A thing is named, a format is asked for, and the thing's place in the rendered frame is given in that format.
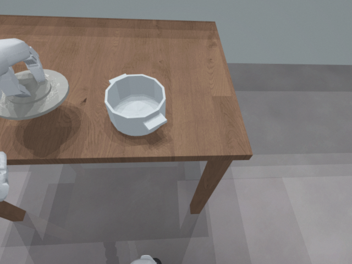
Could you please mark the table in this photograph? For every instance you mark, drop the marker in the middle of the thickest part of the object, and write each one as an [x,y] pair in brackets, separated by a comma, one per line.
[204,121]

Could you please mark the left robot hand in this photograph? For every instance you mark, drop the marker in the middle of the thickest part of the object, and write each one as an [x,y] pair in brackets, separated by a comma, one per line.
[16,51]

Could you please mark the pot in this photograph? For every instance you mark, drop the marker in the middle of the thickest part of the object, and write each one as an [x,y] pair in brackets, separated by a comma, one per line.
[136,104]

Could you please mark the lid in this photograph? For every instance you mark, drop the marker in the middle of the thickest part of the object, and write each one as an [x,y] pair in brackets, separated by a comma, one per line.
[47,96]

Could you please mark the robot left shin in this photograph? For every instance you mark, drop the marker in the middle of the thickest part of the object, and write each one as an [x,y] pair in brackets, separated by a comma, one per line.
[147,257]

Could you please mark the knob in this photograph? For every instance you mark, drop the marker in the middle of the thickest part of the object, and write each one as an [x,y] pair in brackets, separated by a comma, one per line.
[27,80]

